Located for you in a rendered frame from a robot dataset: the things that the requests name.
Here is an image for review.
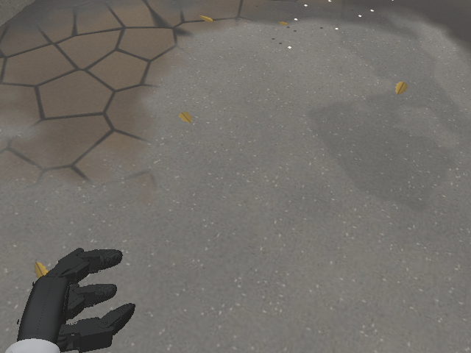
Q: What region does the left robot hand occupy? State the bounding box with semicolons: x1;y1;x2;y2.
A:
17;248;135;353

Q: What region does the left robot forearm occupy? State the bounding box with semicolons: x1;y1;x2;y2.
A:
5;338;60;353

